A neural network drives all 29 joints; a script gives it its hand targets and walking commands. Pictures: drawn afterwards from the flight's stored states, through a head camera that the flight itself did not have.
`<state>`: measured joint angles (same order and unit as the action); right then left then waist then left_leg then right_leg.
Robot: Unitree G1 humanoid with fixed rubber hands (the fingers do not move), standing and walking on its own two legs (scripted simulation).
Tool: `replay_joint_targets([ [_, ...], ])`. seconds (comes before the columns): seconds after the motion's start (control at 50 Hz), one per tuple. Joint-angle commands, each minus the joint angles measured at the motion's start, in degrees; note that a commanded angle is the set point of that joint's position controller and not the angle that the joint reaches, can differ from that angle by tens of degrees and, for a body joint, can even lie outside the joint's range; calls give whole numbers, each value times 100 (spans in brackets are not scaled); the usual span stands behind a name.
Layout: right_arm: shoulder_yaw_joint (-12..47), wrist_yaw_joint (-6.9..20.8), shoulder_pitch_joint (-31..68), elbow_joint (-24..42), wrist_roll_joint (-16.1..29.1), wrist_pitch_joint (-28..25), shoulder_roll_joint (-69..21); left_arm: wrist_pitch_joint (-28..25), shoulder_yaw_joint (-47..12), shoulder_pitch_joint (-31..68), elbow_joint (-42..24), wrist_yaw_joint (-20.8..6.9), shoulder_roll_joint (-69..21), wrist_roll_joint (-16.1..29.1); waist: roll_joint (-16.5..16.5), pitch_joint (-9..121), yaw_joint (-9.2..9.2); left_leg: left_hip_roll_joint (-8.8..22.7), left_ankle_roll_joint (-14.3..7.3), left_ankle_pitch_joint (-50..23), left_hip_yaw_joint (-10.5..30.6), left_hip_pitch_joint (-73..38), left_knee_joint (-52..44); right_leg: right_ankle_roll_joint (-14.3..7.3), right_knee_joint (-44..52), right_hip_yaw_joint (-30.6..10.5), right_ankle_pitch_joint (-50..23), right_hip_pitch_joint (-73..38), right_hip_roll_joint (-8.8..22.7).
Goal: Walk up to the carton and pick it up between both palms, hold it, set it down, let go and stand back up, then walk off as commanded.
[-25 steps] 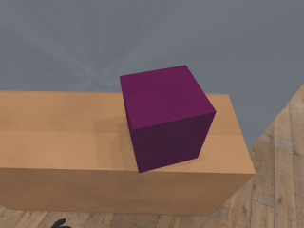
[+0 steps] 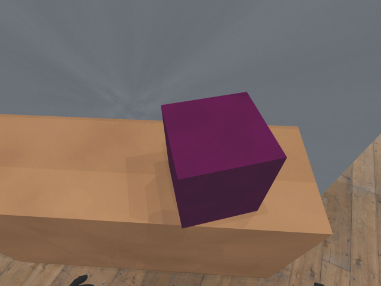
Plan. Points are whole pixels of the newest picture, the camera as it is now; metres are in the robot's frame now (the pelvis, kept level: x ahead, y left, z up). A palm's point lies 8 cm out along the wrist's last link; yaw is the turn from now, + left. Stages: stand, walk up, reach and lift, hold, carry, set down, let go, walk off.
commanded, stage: walk up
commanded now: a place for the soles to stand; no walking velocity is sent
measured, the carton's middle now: (213, 162) +0.40 -0.02 -0.01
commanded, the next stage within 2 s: reach and lift in 1.70 s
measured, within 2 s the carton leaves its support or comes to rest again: neither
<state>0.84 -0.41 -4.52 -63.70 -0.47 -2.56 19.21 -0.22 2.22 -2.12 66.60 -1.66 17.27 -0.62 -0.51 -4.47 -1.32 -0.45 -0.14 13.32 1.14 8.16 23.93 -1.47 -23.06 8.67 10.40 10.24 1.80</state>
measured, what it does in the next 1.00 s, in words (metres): stands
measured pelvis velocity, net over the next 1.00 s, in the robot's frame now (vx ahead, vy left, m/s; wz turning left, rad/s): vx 0.04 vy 0.01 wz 0.02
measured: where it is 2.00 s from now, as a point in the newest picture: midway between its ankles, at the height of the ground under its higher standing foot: outside the picture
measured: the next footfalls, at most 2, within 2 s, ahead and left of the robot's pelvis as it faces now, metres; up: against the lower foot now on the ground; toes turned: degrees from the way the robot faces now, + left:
none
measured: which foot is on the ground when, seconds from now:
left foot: down 0.00-1.00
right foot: down 0.00-1.00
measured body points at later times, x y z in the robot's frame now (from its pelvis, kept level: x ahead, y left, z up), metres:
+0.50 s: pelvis +0.02 +0.00 +0.00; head +0.04 +0.00 +0.45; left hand +0.12 +0.29 -0.13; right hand +0.12 -0.29 -0.13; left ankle +0.00 +0.12 -0.74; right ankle +0.03 -0.10 -0.74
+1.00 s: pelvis +0.04 +0.01 +0.00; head +0.05 +0.00 +0.45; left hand +0.12 +0.30 -0.13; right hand +0.12 -0.28 -0.14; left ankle +0.00 +0.12 -0.74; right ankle +0.03 -0.10 -0.74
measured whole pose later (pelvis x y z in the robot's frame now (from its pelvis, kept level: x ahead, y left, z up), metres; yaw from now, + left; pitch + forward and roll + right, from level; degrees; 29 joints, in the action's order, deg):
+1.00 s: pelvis +0.04 +0.01 +0.00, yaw +1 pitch -3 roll +0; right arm 0.8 -0.3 -7.0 -61.9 -0.9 -0.6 19.4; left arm -0.1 2.3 -3.1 63.7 -0.5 17.3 -0.8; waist -1.2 -4.9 -1.1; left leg -1.0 -0.6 17.0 2.1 5.4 25.2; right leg -0.6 -24.8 9.5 14.6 7.2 2.4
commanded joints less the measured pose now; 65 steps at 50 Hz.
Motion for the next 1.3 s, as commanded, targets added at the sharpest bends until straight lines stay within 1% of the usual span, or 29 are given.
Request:
replay_joint_targets([
  [0.0, -282, -87, 239, 434, 12, -108, 1444, -141, 210, 423, -476, 85, 1389, 0, 84, 847, 22, 732, -144, -1298, 478, 496, -517, -10, 426, -834, -405, -851, 789],
  [0.06, -286, -86, 236, 472, 3, -98, 1478, -136, 232, 392, -500, 94, 1392, 7, -29, 870, 36, 726, -143, -1474, 456, 458, -458, 4, 368, -784, -575, -871, 790],
  [0.1, -287, -89, 208, 485, 7, -95, 1446, -124, 231, 358, -499, 97, 1401, 1, 102, 945, 27, 746, -135, -1517, 458, 364, -480, -4, 356, -789, -619, -879, 781],
  [0.18, -294, -102, 189, 504, -8, -77, 1447, -104, 242, 376, -535, 111, 1374, 6, 8, 801, 29, 730, -123, -1674, 455, 401, -474, -18, 316, -772, -701, -881, 785],
  [0.22, -277, -107, 183, 527, 11, -85, 1476, -96, 247, 362, -550, 106, 1381, 9, 87, 902, 18, 754, -137, -1701, 514, 370, -470, -6, 316, -768, -761, -945, 760],
  [0.24, -283, -107, 196, 524, 1, -82, 1475, -93, 238, 382, -591, 102, 1364, 7, 89, 863, 10, 741, -121, -1669, 474, 357, -466, -16, 319, -749, -634, -872, 766],
  [0.32, -278, -110, 198, 562, -17, -76, 1442, -82, 252, 351, -602, 102, 1375, 0, -35, 789, 7, 740, -122, -1769, 488, 422, -458, -6, 278, -761, -761, -915, 774],
  [0.34, -286, -112, 183, 576, -11, -75, 1434, -81, 250, 366, -601, 103, 1377, -4, 62, 810, 15, 751, -121, -1800, 499, 382, -448, -15, 266, -747, -801, -913, 771],
  [0.36, -299, -113, 153, 579, -23, -82, 1483, -76, 252, 363, -622, 103, 1381, 0, 33, 852, 16, 743, -116, -1798, 513, 361, -434, -10, 286, -757, -802, -921, 772],
  [0.38, -292, -109, 160, 557, -16, -75, 1482, -82, 254, 403, -614, 104, 1396, -11, 102, 792, 21, 728, -123, -1804, 515, 374, -440, -14, 279, -750, -812, -908, 774],
  [0.46, -291, -105, 105, 595, -21, -66, 1485, -88, 261, 370, -664, 108, 1398, -10, 33, 906, 28, 713, -113, -1957, 449, 285, -395, -18, 247, -741, -986, -964, 797],
  [0.5, -285, -116, 67, 611, -10, -70, 1452, -82, 250, 355, -670, 101, 1379, -5, 115, 893, 18, 721, -108, -2094, 441, 245, -376, -18, 235, -723, -1092, -969, 792],
  [0.52, -287, -120, 91, 617, -7, -69, 1471, -74, 254, 350, -683, 107, 1375, -4, 35, 869, 18, 742, -108, -2136, 439, 220, -374, -15, 234, -716, -1091, -928, 780],
  [0.6, -293, -123, 75, 645, -23, -55, 1456, -61, 266, 397, -726, 114, 1377, -23, 117, 799, 34, 715, -113, -2038, 453, 284, -358, -26, 252, -725, -1021, -925, 785],
  [0.64, -289, -128, 30, 654, -28, -54, 1458, -56, 277, 339, -735, 111, 1390, -11, 58, 767, 40, 716, -121, -2020, 418, 313, -326, -35, 252, -719, -1006, -919, 792],
  [0.66, -277, -91, 35, 598, -46, -6, 1415, -122, 253, 301, -708, 144, 1441, -13, -120, 792, 12, 639, -119, -1938, 426, 350, -288, -56, 286, -776, -1006, -1015, 893],
  [0.68, -274, -79, 35, 625, -49, 11, 1381, -136, 259, 256, -714, 153, 1442, -23, 22, 835, 10, 633, -142, -1888, 410, 314, -260, -64, 316, -763, -1069, -1042, 910],
  [0.74, -275, -60, -14, 607, -42, 35, 1426, -156, 250, 262, -713, 170, 1431, -25, 51, 793, 29, 626, -134, -1878, 397, 273, -255, -77, 311, -745, -1133, -1025, 908],
  [0.8, -267, -57, -19, 611, -32, 39, 1396, -148, 240, 311, -733, 179, 1403, -26, 142, 732, 16, 645, -132, -2068, 417, 260, -250, -52, 249, -665, -1322, -1021, 861],
  [0.86, -271, -58, -28, 604, -39, 52, 1422, -143, 246, 279, -753, 187, 1415, -15, 88, 719, 16, 629, -139, -2124, 429, 256, -226, -47, 252, -655, -1239, -994, 837],
  [0.92, -282, -60, -53, 612, -41, 58, 1417, -135, 233, 271, -753, 196, 1410, -9, 185, 754, -8, 625, -138, -2168, 477, 232, -228, -42, 200, -620, -1331, -1044, 817],
  [1.02, -290, -70, -105, 594, -48, 68, 1411, -126, 244, 304, -764, 204, 1375, -10, 42, 696, 21, 642, -130, -2273, 502, 187, -235, -51, 186, -608, -1158, -968, 815],
  [1.06, -300, -75, -80, 607, -34, 70, 1410, -121, 236, 291, -750, 198, 1400, -7, 124, 712, 5, 648, -145, -2235, 526, 141, -245, -52, 190, -640, -1164, -955, 812],
  [1.08, -302, -77, -111, 601, -41, 71, 1395, -118, 238, 287, -740, 200, 1395, -8, 52, 693, 14, 654, -146, -2300, 530, 118, -240, -52, 198, -635, -1116, -946, 812],
  [1.14, -312, -79, -80, 609, -52, 71, 1410, -117, 227, 274, -746, 200, 1387, -14, 54, 726, -2, 649, -149, -2400, 527, 113, -259, -59, 131, -594, -1187, -975, 797],
  [1.16, -319, -78, -99, 634, -49, 66, 1421, -118, 223, 267, -754, 198, 1398, -17, 121, 771, 5, 664, -146, -2472, 563, 89, -247, -60, 128, -589, -1241, -999, 773],
  [1.2, -312, -85, -109, 602, -30, 71, 1423, -113, 237, 288, -744, 200, 1407, -9, 5, 654, -2, 638, -135, -2355, 534, 200, -296, -51, 132, -592, -1097, -993, 787],
  [1.22, -323, -89, -126, 615, -46, 64, 1408, -106, 225, 273, -736, 195, 1390, -13, 64, 706, 4, 658, -144, -2406, 597, 157, -305, -61, 120, -599, -1117, -1019, 766],
  [1.28, -328, -92, -121, 616, -31, 62, 1425, -98, 234, 296, -748, 198, 1385, -15, -32, 673, 18, 666, -153, -2445, 652, 185, -328, -57, 92, -616, -1057, -986, 755],
])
